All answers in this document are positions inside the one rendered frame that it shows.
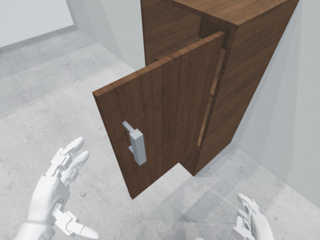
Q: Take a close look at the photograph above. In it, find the right robot hand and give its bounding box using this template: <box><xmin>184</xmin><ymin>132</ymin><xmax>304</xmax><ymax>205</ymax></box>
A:
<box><xmin>233</xmin><ymin>193</ymin><xmax>275</xmax><ymax>240</ymax></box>

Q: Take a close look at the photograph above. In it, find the handle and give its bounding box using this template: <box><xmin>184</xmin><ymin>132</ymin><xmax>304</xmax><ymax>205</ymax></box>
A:
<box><xmin>122</xmin><ymin>121</ymin><xmax>147</xmax><ymax>166</ymax></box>

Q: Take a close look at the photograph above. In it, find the left robot hand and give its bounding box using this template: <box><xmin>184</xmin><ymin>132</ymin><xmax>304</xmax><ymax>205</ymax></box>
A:
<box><xmin>26</xmin><ymin>136</ymin><xmax>100</xmax><ymax>240</ymax></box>

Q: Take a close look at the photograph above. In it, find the cupboard door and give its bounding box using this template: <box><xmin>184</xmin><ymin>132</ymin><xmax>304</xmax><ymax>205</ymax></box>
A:
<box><xmin>92</xmin><ymin>31</ymin><xmax>225</xmax><ymax>200</ymax></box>

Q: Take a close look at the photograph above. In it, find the robot left forearm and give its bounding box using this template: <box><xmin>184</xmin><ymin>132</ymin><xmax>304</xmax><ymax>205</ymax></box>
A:
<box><xmin>13</xmin><ymin>221</ymin><xmax>55</xmax><ymax>240</ymax></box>

